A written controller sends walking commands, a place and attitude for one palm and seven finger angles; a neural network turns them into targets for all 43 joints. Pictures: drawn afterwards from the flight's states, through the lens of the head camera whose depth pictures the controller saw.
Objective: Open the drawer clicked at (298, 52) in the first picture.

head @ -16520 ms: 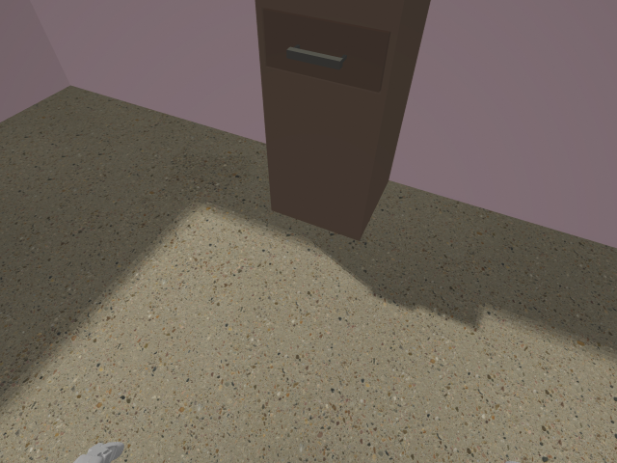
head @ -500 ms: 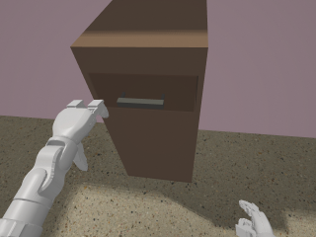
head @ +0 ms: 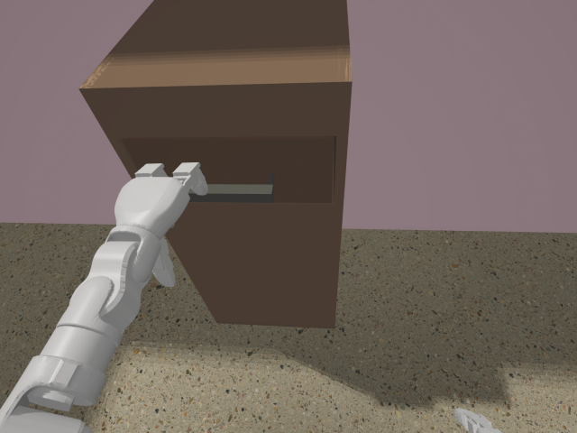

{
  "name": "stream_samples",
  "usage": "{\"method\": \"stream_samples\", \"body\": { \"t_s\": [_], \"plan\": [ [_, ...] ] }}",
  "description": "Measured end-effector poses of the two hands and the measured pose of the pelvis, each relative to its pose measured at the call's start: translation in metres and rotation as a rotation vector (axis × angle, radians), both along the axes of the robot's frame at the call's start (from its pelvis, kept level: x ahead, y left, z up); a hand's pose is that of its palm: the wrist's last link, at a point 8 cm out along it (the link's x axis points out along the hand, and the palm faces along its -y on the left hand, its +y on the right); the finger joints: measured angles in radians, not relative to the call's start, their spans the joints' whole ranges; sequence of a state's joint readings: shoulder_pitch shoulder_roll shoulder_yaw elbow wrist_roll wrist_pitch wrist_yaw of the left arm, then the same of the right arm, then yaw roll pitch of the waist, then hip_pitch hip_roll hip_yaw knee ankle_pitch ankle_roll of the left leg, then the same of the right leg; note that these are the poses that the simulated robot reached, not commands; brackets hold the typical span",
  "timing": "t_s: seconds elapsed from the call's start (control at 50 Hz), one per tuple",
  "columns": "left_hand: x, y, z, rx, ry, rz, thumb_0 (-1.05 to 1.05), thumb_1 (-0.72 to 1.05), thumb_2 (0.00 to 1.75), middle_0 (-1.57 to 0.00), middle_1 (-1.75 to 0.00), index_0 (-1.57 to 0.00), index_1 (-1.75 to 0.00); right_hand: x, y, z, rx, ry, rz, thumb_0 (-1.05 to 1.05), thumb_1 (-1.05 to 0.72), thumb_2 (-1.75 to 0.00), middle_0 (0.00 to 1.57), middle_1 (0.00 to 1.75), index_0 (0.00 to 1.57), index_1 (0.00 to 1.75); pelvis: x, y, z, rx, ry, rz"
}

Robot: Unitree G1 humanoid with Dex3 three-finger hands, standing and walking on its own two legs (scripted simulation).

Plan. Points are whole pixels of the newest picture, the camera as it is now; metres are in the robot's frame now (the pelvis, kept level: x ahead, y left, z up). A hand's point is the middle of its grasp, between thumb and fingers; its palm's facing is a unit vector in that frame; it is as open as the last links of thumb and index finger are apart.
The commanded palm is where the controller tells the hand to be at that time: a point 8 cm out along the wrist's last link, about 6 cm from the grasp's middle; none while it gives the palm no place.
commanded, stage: move the hooked fingers above the handle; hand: left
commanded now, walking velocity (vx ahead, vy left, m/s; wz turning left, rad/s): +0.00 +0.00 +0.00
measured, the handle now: (230, 185) +0.54 +0.16 +0.00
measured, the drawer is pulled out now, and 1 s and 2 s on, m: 0.00 0.00 0.00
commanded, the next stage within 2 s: lower the fingers behind the handle in 1.70 s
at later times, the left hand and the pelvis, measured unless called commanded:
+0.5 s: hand (202, 199) +0.44 +0.18 +0.07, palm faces -0.03 -0.03 -1.00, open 13.8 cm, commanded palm +0.43 +0.18 +0.13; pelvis +0.01 +0.00 -0.01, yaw +0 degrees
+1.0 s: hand (223, 179) +0.49 +0.16 +0.06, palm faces -0.04 -0.03 -1.00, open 13.7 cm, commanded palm +0.47 +0.17 +0.12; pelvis +0.01 +0.00 -0.01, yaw -2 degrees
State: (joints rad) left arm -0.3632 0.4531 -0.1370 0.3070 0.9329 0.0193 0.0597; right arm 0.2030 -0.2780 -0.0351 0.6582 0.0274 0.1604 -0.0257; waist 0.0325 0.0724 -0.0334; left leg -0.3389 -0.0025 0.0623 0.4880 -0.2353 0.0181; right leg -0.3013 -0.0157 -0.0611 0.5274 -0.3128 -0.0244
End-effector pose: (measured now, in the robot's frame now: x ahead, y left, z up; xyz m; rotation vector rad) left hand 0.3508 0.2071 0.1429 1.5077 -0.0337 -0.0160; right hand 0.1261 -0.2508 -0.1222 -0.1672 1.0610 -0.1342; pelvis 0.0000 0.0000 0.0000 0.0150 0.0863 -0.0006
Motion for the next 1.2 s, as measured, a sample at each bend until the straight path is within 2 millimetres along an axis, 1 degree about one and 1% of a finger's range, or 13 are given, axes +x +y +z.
{"method": "stream_samples", "body": {
  "t_s": [0.12, 0.24, 0.38, 0.46, 0.56, 0.72, 0.88, 0.98, 1.08, 1.2],
  "plan": [
    [0.016, -0.005, -0.008, 0.011, 0.010, 0.008, 0.00, -0.49, 0.30, -0.32, -1.20, -0.32, -1.20, 0.003, -0.001, -0.001, -0.004, 0.007, -0.013, 0.01, -0.91, -0.90, 0.20, 0.30, 0.20, 0.30, 0.004, -0.001, -0.002, 0.000, 0.016, 0.002],
    [0.035, -0.010, -0.009, 0.019, 0.019, 0.015, 0.00, -0.49, 0.30, -0.32, -1.20, -0.32, -1.20, 0.007, 0.000, -0.001, -0.003, 0.003, -0.023, 0.00, -0.91, -0.90, 0.20, 0.30, 0.20, 0.30, 0.008, -0.001, -0.003, 0.000, 0.032, 0.003],
    [0.055, -0.020, -0.013, 0.021, 0.037, 0.003, 0.00, -0.49, 0.30, -0.32, -1.20, -0.32, -1.20, 0.001, -0.001, -0.004, -0.003, 0.025, -0.040, 0.00, -0.91, -0.90, 0.20, 0.30, 0.21, 0.30, 0.012, -0.001, -0.005, 0.000, 0.052, 0.001],
    [0.065, -0.025, -0.016, 0.024, 0.043, -0.003, 0.00, -0.49, 0.30, -0.32, -1.20, -0.32, -1.20, -0.008, -0.004, -0.007, -0.007, 0.052, -0.055, 0.00, -0.91, -0.90, 0.20, 0.30, 0.21, 0.30, 0.013, -0.002, -0.006, 0.000, 0.064, -0.001],
    [0.076, -0.030, -0.020, 0.030, 0.045, -0.009, 0.00, -0.49, 0.30, -0.32, -1.20, -0.32, -1.20, -0.024, -0.008, -0.011, -0.013, 0.094, -0.081, 0.00, -0.91, -0.90, 0.20, 0.30, 0.21, 0.30, 0.014, -0.002, -0.007, -0.001, 0.079, -0.002],
    [0.097, -0.040, -0.024, 0.039, 0.044, -0.003, 0.00, -0.49, 0.30, -0.32, -1.20, -0.32, -1.20, -0.057, -0.015, -0.015, -0.026, 0.163, -0.132, 0.00, -0.91, -0.90, 0.20, 0.30, 0.21, 0.30, 0.013, -0.003, -0.009, -0.002, 0.106, -0.006],
    [0.117, -0.050, -0.027, 0.042, 0.053, 0.015, 0.00, -0.49, 0.30, -0.32, -1.20, -0.32, -1.20, -0.092, -0.021, -0.016, -0.041, 0.222, -0.185, 0.00, -0.91, -0.90, 0.20, 0.30, 0.21, 0.30, 0.011, -0.003, -0.010, -0.004, 0.133, -0.014],
    [0.123, -0.050, -0.027, 0.037, 0.054, 0.018, 0.00, -0.49, 0.30, -0.34, -1.22, -0.33, -1.21, -0.109, -0.023, -0.014, -0.053, 0.249, -0.214, 0.00, -0.91, -0.90, 0.20, 0.30, 0.21, 0.30, 0.010, -0.003, -0.011, -0.004, 0.146, -0.025],
    [0.120, -0.042, -0.028, 0.028, 0.056, 0.034, 0.00, -0.49, 0.30, -0.34, -1.22, -0.34, -1.21, -0.117, -0.022, -0.014, -0.051, 0.259, -0.228, 0.00, -0.91, -0.90, 0.20, 0.30, 0.21, 0.30, 0.011, -0.002, -0.010, -0.005, 0.143, -0.032],
    [0.116, -0.025, -0.033, 0.049, 0.082, 0.055, 0.00, -0.49, 0.30, -0.33, -1.21, -0.33, -1.21, -0.111, -0.020, -0.011, -0.058, 0.242, -0.217, 0.00, -0.91, -0.90, 0.20, 0.30, 0.21, 0.30, 0.009, -0.001, -0.010, -0.009, 0.140, -0.022]
  ]
}}
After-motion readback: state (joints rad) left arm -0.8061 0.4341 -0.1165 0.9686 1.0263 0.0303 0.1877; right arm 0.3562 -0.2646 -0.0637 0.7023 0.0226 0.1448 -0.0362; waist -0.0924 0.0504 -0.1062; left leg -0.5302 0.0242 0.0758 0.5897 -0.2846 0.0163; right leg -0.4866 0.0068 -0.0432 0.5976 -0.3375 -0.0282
